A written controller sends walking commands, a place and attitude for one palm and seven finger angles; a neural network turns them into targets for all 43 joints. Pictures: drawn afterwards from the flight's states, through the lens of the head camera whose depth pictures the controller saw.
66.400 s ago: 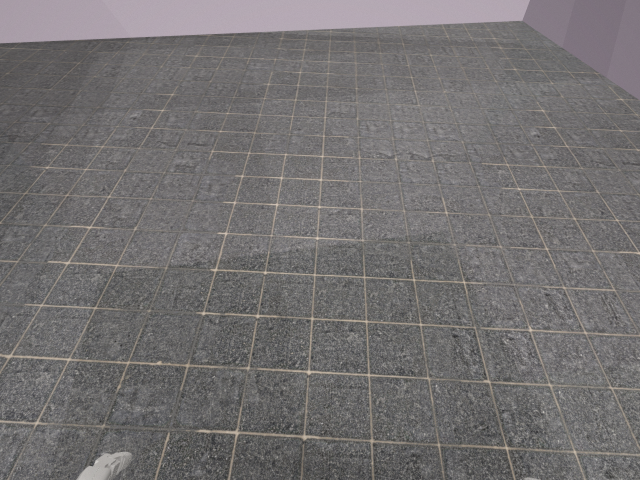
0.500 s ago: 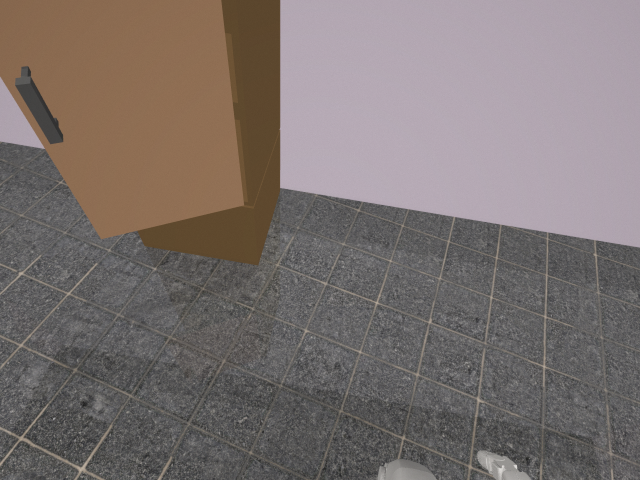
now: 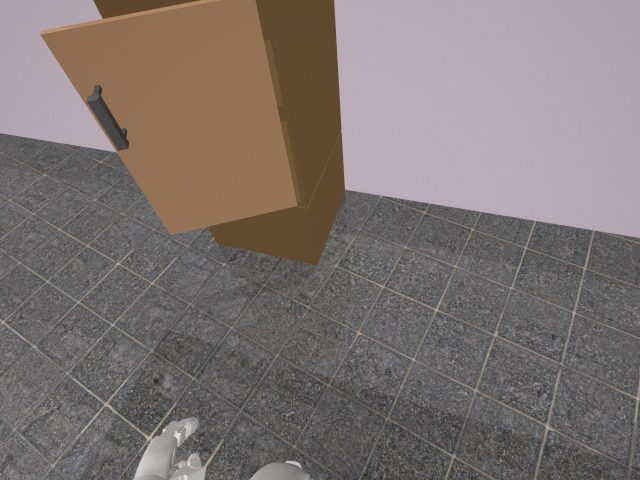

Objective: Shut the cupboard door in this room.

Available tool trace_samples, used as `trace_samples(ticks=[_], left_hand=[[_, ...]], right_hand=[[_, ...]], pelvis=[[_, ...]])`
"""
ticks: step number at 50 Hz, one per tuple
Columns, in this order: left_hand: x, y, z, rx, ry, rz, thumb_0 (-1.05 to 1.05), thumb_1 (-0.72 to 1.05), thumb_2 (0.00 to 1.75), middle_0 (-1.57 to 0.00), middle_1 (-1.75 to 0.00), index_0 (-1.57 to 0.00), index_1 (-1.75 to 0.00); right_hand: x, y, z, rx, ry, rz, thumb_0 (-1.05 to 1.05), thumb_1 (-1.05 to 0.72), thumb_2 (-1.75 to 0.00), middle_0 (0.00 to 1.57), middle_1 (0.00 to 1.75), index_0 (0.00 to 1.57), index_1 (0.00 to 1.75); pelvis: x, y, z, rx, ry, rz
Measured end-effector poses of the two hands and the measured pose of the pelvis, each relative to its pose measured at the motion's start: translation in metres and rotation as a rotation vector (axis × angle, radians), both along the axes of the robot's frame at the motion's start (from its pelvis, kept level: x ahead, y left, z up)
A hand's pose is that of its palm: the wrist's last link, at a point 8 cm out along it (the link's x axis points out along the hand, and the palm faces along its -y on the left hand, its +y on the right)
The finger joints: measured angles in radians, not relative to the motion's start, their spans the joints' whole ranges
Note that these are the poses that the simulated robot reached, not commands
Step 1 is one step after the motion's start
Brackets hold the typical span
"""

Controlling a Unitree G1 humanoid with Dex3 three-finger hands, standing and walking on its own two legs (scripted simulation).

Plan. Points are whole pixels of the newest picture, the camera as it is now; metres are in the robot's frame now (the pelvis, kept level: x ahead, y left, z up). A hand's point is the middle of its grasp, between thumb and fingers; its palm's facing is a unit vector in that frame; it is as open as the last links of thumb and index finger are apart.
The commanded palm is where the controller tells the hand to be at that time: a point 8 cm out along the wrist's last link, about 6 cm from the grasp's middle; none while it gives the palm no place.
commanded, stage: turn to face it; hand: left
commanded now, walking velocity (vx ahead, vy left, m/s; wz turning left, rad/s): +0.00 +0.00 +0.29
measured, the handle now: (110, 118) +0.80 +0.44 +0.02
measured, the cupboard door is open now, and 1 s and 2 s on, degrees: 31 31 31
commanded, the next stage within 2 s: take the last steps up to it in 0.10 s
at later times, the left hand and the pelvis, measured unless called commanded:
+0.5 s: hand out of the picture -0.10 +0.22 -0.17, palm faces +0.31 -0.92 -0.23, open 7.4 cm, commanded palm none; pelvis +0.02 +0.04 +0.00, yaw +11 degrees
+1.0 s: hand (177, 395) +0.28 +0.26 -0.17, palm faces +0.17 -0.96 -0.21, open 7.4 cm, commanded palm none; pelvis +0.20 +0.06 -0.02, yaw +9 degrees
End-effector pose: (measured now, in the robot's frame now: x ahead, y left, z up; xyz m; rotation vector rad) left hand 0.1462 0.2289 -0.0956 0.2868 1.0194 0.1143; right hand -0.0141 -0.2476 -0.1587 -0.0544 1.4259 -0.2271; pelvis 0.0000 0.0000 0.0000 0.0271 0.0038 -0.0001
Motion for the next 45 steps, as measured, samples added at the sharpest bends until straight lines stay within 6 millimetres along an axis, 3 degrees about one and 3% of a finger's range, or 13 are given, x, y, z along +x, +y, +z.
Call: trace_samples(ticks=[7, 13, 17, 22, 24, 26, 29, 33, 39, 45], left_hand=[[-0.060, -0.008, -0.001, -0.023, 0.071, 0.143, 0.00, 0.90, 0.89, -0.20, -0.30, -0.20, -0.29], [-0.126, 0.003, -0.011, -0.032, 0.169, 0.279, 0.00, 0.92, 0.89, -0.20, -0.30, -0.20, -0.30], [-0.178, 0.014, -0.019, -0.051, 0.267, 0.363, 0.00, 0.92, 0.89, -0.20, -0.30, -0.20, -0.29], [-0.239, 0.027, -0.033, -0.098, 0.403, 0.463, 0.00, 0.91, 0.89, -0.20, -0.30, -0.20, -0.29], [-0.255, 0.034, -0.044, -0.122, 0.459, 0.488, 0.00, 0.91, 0.89, -0.20, -0.30, -0.20, -0.29], [-0.259, 0.039, -0.047, -0.141, 0.505, 0.487, 0.00, 0.91, 0.90, -0.20, -0.30, -0.19, -0.29], [-0.239, 0.047, -0.045, -0.166, 0.505, 0.463, 0.01, 0.91, 0.90, -0.19, -0.30, -0.19, -0.29], [-0.183, 0.061, -0.046, -0.182, 0.419, 0.417, 0.01, 0.91, 0.90, -0.19, -0.30, -0.19, -0.29], [-0.077, 0.079, -0.050, -0.172, 0.273, 0.348, 0.01, 0.91, 0.90, -0.19, -0.30, -0.19, -0.29], [0.043, 0.082, -0.049, -0.137, 0.158, 0.246, 0.00, 0.91, 0.90, -0.19, -0.30, -0.19, -0.29]], right_hand=[[0.039, -0.022, 0.008, -0.010, -0.040, 0.103, 0.00, -0.91, -0.90, 0.20, 0.30, 0.20, 0.30], [0.083, -0.017, 0.016, -0.035, -0.069, 0.215, 0.00, -0.91, -0.90, 0.19, 0.30, 0.20, 0.30], [0.120, 0.005, 0.022, -0.038, -0.119, 0.304, 0.00, -0.91, -0.90, 0.19, 0.30, 0.20, 0.30], [0.169, 0.053, 0.032, -0.035, -0.217, 0.413, 0.00, -0.91, -0.90, 0.19, 0.30, 0.20, 0.30], [0.184, 0.073, 0.033, -0.040, -0.270, 0.435, 0.00, -0.91, -0.90, 0.19, 0.30, 0.20, 0.30], [0.190, 0.089, 0.036, -0.036, -0.297, 0.432, 0.00, -0.91, -0.90, 0.19, 0.30, 0.20, 0.30], [0.182, 0.104, 0.039, -0.030, -0.285, 0.400, 0.00, -0.91, -0.90, 0.20, 0.30, 0.20, 0.30], [0.170, 0.097, 0.042, -0.075, -0.239, 0.332, -0.02, -0.96, -0.90, 0.20, 0.30, 0.21, 0.30], [0.129, 0.091, 0.030, -0.076, -0.041, 0.262, -0.01, -0.94, -0.90, 0.20, 0.30, 0.20, 0.30], [0.095, 0.097, 0.016, -0.019, 0.179, 0.175, 0.00, -0.92, -0.90, 0.20, 0.30, 0.20, 0.30]], pelvis=[[0.002, -0.012, 0.008, 0.023, -0.013, 0.077], [0.002, -0.010, 0.009, 0.021, -0.008, 0.129], [0.002, 0.001, 0.008, 0.007, -0.001, 0.157], [0.009, 0.025, 0.004, -0.016, 0.007, 0.187], [0.014, 0.037, -0.003, -0.029, 0.006, 0.194], [0.020, 0.046, -0.003, -0.025, -0.007, 0.188], [0.035, 0.059, 0.003, -0.038, -0.022, 0.186], [0.056, 0.072, 0.008, -0.038, -0.031, 0.182], [0.096, 0.078, 0.003, -0.024, -0.030, 0.164], [0.147, 0.074, -0.008, -0.017, -0.024, 0.159]])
